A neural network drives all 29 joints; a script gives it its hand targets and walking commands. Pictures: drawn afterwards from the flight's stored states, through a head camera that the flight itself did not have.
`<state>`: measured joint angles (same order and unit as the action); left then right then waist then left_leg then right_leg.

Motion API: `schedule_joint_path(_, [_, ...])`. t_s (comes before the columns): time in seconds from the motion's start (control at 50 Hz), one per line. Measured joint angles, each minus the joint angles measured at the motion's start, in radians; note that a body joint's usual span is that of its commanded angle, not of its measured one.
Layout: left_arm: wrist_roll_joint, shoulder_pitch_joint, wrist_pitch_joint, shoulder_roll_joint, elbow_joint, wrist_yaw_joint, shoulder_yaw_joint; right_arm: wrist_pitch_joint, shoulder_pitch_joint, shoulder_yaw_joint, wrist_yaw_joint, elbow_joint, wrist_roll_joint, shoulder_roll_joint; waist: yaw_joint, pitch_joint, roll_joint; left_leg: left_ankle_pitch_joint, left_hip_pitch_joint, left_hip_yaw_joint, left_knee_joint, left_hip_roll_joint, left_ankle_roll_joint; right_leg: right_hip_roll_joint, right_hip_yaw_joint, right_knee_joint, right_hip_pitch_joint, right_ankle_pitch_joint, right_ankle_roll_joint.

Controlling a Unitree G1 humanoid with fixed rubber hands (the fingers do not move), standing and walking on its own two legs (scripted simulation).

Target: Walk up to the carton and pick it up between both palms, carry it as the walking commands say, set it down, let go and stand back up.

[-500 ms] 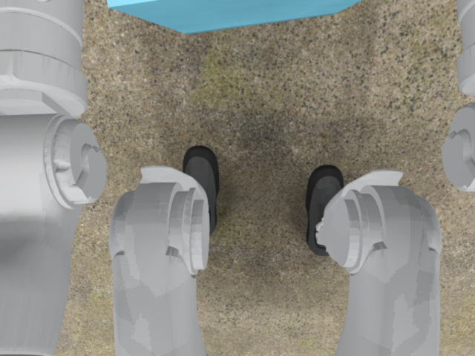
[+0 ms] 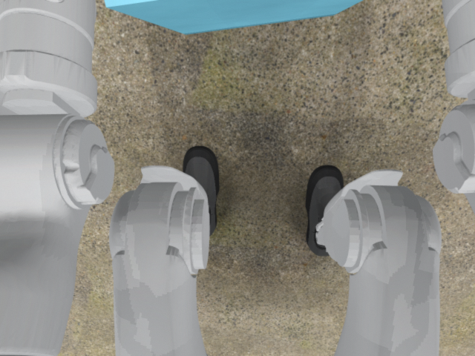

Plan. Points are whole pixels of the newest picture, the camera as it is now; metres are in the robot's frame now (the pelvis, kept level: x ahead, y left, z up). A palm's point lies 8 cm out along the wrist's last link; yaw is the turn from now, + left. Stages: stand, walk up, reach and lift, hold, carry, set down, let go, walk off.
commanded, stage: reach and lift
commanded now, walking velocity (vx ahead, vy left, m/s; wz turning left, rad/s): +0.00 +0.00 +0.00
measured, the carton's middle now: out of the picture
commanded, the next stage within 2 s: none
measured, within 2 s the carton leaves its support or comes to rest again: leaves its support in 0.48 s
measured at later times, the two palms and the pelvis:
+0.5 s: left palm out of the picture +0.56 +0.25 -0.17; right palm out of the picture +0.61 -0.10 -0.17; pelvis +0.00 +0.00 +0.00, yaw +0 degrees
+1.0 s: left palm out of the picture +0.56 +0.25 -0.10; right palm out of the picture +0.62 -0.08 -0.10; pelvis -0.01 -0.01 +0.01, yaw +1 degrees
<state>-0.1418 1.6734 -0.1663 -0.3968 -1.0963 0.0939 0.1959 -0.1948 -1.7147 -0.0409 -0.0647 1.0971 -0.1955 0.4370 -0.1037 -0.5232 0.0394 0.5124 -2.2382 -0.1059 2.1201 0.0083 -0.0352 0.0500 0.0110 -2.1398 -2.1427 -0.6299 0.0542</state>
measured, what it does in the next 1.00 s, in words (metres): stands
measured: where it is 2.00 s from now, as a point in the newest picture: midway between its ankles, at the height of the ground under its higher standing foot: (262, 215)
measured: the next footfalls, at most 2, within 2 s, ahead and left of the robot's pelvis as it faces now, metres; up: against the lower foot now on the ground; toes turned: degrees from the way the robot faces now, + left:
none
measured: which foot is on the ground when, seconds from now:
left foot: down 0.00-1.00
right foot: down 0.00-1.00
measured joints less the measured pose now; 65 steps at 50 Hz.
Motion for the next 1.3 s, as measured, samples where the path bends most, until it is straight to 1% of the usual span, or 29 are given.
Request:
schedule_joint_path(0.22, [0.0, 0.001, -0.032, -0.005, 0.014, -0.016, 0.003, -0.009, 0.0, -0.008, 0.011, 0.0, 0.007, 0.0, 0.0, 0.001, -0.003, 0.001, -0.001, 0.0, 0.001, 0.0, 0.0, 0.0, 0.0, 0.0, 0.0, 0.0, -0.002])
schedule_joint_path(0.36, [0.0, 0.001, -0.055, -0.007, 0.029, -0.016, 0.003, -0.027, 0.0, -0.009, 0.009, -0.012, 0.007, 0.0, 0.0, 0.0, -0.003, 0.001, -0.001, 0.0, 0.001, 0.0, 0.0, 0.0, 0.0, 0.0, 0.0, 0.0, -0.002])
schedule_joint_path(0.46, [0.0, 0.0, -0.108, -0.007, 0.073, 0.002, 0.003, -0.082, 0.0, -0.009, -0.005, -0.056, 0.008, 0.0, 0.0, -0.004, -0.006, 0.001, 0.006, 0.0, 0.001, 0.0, 0.0, 0.001, 0.0, 0.0, 0.006, 0.0, -0.002])
schedule_joint_path(0.6, [0.0, 0.0, -0.154, -0.007, 0.104, 0.017, 0.004, -0.115, 0.0, -0.009, -0.009, -0.067, 0.009, -0.002, 0.0, -0.003, -0.016, 0.001, 0.042, 0.0, -0.001, 0.0, 0.0, 0.001, 0.0, 0.0, 0.04, 0.0, -0.005])
schedule_joint_path(0.7, [0.0, 0.0, -0.17, -0.007, 0.105, 0.02, 0.004, -0.133, 0.0, -0.012, -0.006, -0.067, 0.032, -0.006, 0.0, -0.001, -0.022, 0.001, 0.075, 0.001, -0.005, 0.0, 0.0, 0.001, 0.0, 0.0, 0.069, 0.0, -0.01])
schedule_joint_path(0.8, [0.0, 0.0, -0.188, -0.007, 0.104, 0.021, 0.017, -0.155, 0.0, -0.037, 0.002, -0.067, 0.066, -0.019, 0.0, 0.0, -0.034, 0.001, 0.088, 0.003, -0.01, 0.0, -0.003, 0.001, -0.002, 0.0, 0.077, 0.0, -0.016])
schedule_joint_path(0.9, [0.0, -0.009, -0.221, -0.007, 0.136, 0.034, 0.018, -0.199, 0.0, -0.037, -0.006, -0.098, 0.07, -0.024, -0.001, -0.005, -0.035, 0.002, 0.1, 0.006, -0.016, 0.0, -0.01, 0.001, -0.005, 0.0, 0.084, -0.001, -0.019])
schedule_joint_path(1.0, [0.0, -0.013, -0.233, -0.007, 0.152, 0.035, 0.019, -0.213, 0.0, -0.039, -0.01, -0.112, 0.076, -0.025, -0.001, -0.003, -0.035, 0.003, 0.128, 0.008, -0.02, 0.0, -0.012, 0.001, -0.006, 0.0, 0.108, -0.003, -0.023])
schedule_joint_path(1.14, [0.0, -0.014, -0.247, -0.004, 0.152, 0.033, 0.061, -0.224, 0.0, -0.082, -0.005, -0.113, 0.116, -0.049, 0.001, 0.0, -0.037, 0.004, 0.162, 0.011, -0.031, 0.0, -0.013, 0.001, -0.009, 0.002, 0.133, -0.003, -0.031])
schedule_joint_path(1.22, [0.0, -0.018, -0.257, -0.003, 0.154, 0.031, 0.071, -0.238, 0.0, -0.088, -0.004, -0.117, 0.131, -0.055, 0.001, -0.002, -0.038, 0.004, 0.174, 0.012, -0.043, 0.0, -0.018, 0.001, -0.009, 0.011, 0.142, -0.003, -0.035])
schedule_joint_path(1.3, [0.0, -0.06, -0.268, 0.005, 0.207, 0.029, 0.071, -0.274, 0.006, -0.088, -0.007, -0.159, 0.131, -0.057, 0.002, -0.004, -0.038, 0.004, 0.199, 0.012, -0.067, 0.0, -0.022, 0.001, -0.01, 0.033, 0.165, -0.003, -0.037])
